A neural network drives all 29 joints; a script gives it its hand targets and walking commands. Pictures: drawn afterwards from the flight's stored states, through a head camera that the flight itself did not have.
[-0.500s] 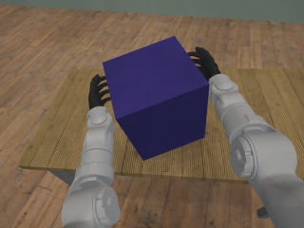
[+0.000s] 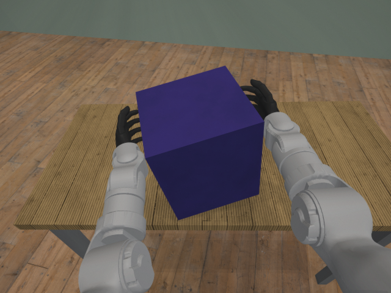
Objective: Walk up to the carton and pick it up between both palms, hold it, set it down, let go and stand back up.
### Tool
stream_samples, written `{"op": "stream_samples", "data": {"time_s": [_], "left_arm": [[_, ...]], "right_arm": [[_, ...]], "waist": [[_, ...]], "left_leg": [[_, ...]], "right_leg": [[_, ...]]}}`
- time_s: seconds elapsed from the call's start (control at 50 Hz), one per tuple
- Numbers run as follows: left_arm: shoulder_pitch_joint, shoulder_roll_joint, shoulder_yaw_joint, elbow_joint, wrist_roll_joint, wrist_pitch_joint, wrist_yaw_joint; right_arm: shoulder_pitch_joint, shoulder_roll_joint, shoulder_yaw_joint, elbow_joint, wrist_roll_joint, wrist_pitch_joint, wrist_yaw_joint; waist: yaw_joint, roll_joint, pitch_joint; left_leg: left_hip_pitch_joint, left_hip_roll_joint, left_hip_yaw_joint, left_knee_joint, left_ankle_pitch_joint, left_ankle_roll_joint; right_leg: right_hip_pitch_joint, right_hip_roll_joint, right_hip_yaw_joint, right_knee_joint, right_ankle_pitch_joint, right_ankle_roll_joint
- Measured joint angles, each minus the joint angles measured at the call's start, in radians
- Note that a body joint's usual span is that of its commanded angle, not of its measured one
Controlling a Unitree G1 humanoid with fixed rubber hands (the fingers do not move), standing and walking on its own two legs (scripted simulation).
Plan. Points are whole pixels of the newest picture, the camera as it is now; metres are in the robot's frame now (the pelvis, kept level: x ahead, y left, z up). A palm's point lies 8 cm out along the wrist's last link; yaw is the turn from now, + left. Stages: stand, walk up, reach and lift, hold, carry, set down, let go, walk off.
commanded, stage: reach and lift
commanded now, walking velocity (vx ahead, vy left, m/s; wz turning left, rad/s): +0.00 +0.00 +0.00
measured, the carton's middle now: (200, 146) +0.44 +0.07 +0.07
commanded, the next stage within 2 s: none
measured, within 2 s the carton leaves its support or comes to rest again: neither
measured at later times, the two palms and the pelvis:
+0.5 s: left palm (125, 132) +0.36 +0.20 +0.17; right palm (286, 108) +0.42 -0.09 +0.21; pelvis -0.01 +0.01 +0.00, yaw +0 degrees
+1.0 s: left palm (121, 122) +0.36 +0.20 +0.20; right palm (296, 106) +0.40 -0.10 +0.23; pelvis -0.02 +0.02 +0.00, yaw +1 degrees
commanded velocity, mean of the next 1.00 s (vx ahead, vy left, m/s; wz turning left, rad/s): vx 0.00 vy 0.00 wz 0.00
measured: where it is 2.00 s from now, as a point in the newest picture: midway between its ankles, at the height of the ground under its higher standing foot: outside the picture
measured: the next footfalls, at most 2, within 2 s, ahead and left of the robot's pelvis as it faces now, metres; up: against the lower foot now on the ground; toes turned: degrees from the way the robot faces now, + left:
none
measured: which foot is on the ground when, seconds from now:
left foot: down 0.00-1.00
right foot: down 0.00-1.00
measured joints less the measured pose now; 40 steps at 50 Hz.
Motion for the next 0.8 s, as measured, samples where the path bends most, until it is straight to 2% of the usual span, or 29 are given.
{"op": "stream_samples", "data": {"time_s": [0.16, 0.38, 0.56, 0.8], "left_arm": [[-0.022, 0.002, 0.000, 0.000, 0.000, 0.046, -0.001], [-0.045, 0.012, 0.000, -0.002, 0.000, 0.111, -0.014], [-0.040, 0.021, 0.000, -0.018, 0.000, 0.168, -0.029], [-0.070, 0.042, 0.000, -0.037, 0.000, 0.230, -0.046]], "right_arm": [[0.002, -0.006, 0.000, -0.019, 0.032, 0.047, -0.003], [0.015, -0.003, 0.000, -0.065, 0.067, 0.118, -0.019], [0.016, 0.009, 0.000, -0.077, 0.083, 0.167, -0.036], [0.016, 0.018, 0.000, -0.104, 0.114, 0.199, -0.059]], "waist": [[-0.036, 0.000, 0.000], [-0.046, 0.000, 0.000], [-0.083, 0.000, 0.003], [-0.103, -0.001, 0.003]], "left_leg": [[0.038, -0.004, 0.000, 0.003, 0.000, 0.004], [0.094, -0.008, 0.000, -0.002, 0.000, 0.010], [0.141, -0.016, 0.000, -0.006, 0.000, 0.014], [0.172, -0.026, 0.000, -0.005, 0.000, 0.022]], "right_leg": [[0.040, -0.004, 0.000, 0.000, 0.001, 0.004], [0.095, -0.008, -0.001, -0.001, -0.001, 0.008], [0.142, -0.016, -0.001, -0.002, -0.004, 0.013], [0.174, -0.026, -0.002, -0.001, -0.005, 0.022]]}}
